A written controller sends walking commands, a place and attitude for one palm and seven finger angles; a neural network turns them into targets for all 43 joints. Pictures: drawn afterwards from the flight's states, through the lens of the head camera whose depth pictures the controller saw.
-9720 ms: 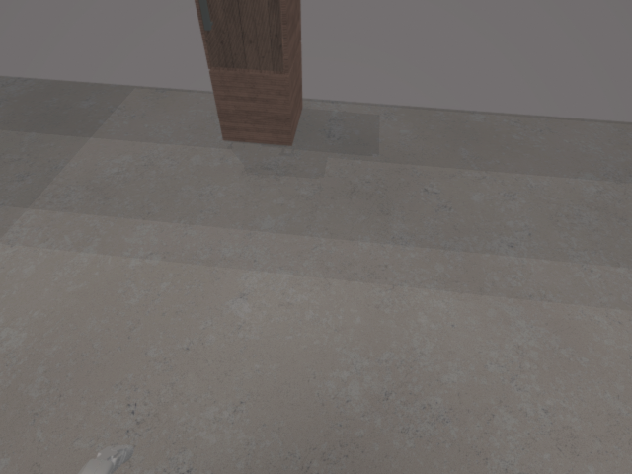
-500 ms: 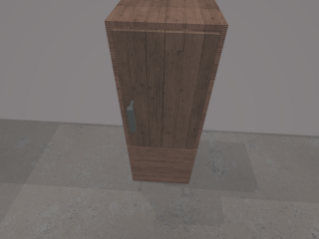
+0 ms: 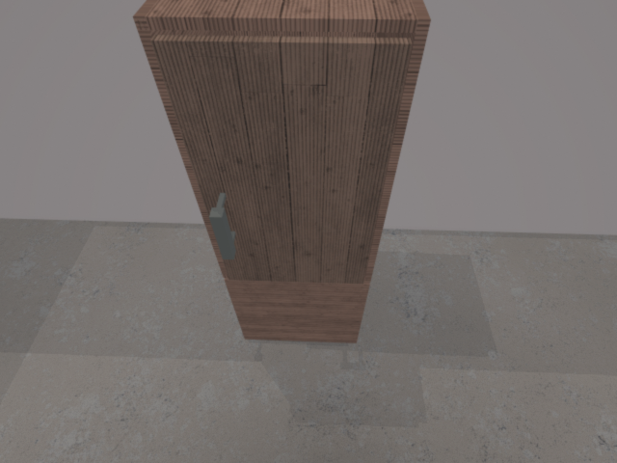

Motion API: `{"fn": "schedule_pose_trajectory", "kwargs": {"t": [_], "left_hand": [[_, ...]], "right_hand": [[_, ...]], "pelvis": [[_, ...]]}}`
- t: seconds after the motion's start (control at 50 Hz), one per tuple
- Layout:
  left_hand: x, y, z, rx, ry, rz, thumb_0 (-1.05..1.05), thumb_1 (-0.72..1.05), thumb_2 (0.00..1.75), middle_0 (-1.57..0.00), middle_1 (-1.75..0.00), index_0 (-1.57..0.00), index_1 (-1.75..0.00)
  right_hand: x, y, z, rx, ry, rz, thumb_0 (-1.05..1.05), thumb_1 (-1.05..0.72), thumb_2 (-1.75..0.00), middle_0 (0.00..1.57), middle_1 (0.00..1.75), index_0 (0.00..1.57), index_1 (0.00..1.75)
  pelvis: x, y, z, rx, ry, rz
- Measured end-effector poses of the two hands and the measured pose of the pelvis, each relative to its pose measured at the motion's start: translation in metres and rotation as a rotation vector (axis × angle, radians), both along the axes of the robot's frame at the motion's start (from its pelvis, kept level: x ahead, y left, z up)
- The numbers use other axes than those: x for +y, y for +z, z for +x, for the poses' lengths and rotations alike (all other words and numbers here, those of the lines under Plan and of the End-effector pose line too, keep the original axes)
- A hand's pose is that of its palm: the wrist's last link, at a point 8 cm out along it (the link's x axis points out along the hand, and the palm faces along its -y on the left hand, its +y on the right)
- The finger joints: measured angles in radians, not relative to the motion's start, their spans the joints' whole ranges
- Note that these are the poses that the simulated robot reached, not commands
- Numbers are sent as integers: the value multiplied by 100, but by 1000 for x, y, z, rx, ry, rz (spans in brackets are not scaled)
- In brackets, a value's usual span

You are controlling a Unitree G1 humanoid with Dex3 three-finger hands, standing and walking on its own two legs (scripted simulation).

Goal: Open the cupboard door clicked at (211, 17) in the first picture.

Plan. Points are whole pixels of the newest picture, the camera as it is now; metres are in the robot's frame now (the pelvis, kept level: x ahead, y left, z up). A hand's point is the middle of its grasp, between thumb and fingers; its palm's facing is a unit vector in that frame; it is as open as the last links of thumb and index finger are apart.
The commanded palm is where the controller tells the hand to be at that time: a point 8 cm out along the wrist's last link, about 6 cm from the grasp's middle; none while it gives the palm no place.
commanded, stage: come to a stop and stand still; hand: left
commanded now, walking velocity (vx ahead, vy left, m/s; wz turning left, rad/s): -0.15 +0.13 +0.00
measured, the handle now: (225, 226) +0.54 +0.19 -0.09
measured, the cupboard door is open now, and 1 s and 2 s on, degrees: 0 0 0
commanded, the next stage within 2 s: look again from close up in 1.22 s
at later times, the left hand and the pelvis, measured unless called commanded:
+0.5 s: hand out of the picture -0.03 +0.22 -0.17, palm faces +0.05 -0.98 -0.18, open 7.4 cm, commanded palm none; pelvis -0.06 +0.04 +0.01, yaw +0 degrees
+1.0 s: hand out of the picture -0.13 +0.18 -0.17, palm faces +0.05 -0.99 -0.15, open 7.4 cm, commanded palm none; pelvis -0.09 +0.03 +0.01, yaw +1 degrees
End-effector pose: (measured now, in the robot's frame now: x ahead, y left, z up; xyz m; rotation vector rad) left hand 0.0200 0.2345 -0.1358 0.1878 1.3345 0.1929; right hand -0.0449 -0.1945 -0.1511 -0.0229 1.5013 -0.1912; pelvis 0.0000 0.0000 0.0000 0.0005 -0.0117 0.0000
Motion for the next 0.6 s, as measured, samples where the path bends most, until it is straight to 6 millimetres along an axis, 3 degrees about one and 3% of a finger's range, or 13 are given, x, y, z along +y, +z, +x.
{"fn": "schedule_pose_trajectory", "kwargs": {"t": [0.12, 0.26, 0.42, 0.6], "left_hand": [[-4, 3, 15, -72, 27, 5, 1, 94, 90, -20, -30, -20, -30], [16, -17, 2, -96, 46, -50, 0, 93, 90, -20, -30, -20, -30], [32, -6, -32, -38, 35, -68, 0, 92, 90, -20, -30, -20, -30], [26, -1, -82, 43, 21, -44, 0, 91, 90, -20, -30, -20, -30]], "right_hand": [[-15, -4, 31, -37, 55, -27, 0, -91, -90, 20, 30, 20, 30], [-21, 13, 58, -185, 106, -133, 0, -92, -90, 20, 30, 20, 30], [0, 33, 46, -230, 120, -139, 0, -91, -90, 20, 30, 20, 30], [7, 16, 10, -199, 72, -84, 0, -93, -90, 20, 30, 20, 30]], "pelvis": [[3, 0, -11, -4, 32, -9], [24, -7, -33, -20, 30, -9], [39, 8, -48, -7, 8, -12], [40, 7, -67, -3, -6, 13]]}}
